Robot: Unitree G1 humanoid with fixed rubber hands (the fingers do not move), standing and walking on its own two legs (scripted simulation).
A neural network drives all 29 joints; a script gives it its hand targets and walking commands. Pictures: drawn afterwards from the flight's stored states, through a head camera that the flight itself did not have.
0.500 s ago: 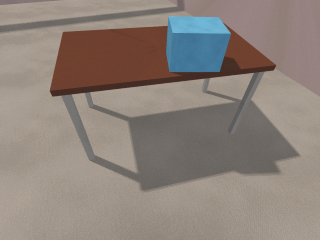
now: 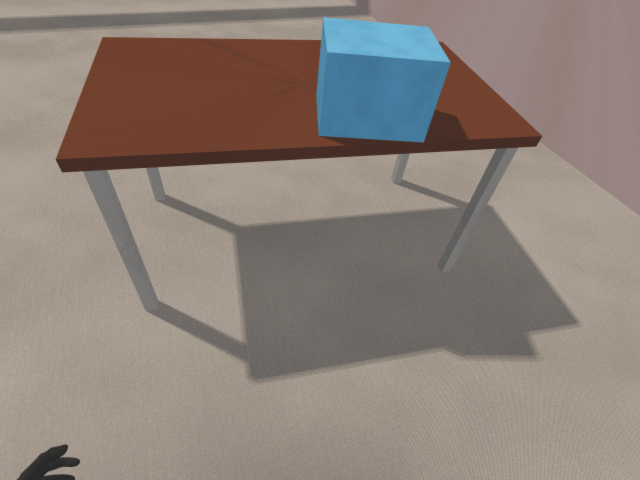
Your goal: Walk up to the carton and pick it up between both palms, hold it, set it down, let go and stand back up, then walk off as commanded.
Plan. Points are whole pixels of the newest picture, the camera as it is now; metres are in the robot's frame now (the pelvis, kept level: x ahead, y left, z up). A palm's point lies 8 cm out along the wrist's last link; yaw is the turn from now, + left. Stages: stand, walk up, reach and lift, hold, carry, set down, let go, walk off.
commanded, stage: walk up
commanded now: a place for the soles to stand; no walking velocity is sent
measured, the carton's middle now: (374, 80) +1.06 -0.13 +0.02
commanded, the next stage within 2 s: none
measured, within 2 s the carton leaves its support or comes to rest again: neither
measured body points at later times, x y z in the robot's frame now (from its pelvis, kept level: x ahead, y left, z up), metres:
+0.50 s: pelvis +0.13 -0.06 +0.00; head +0.14 -0.01 +0.45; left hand +0.14 +0.27 -0.13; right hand +0.27 -0.38 -0.06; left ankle +0.16 +0.06 -0.72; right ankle +0.12 -0.18 -0.66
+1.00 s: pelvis +0.28 -0.17 -0.02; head +0.27 -0.18 +0.43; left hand +0.26 +0.18 -0.10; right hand +0.44 -0.48 -0.11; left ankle +0.31 -0.07 -0.68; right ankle +0.32 -0.28 -0.72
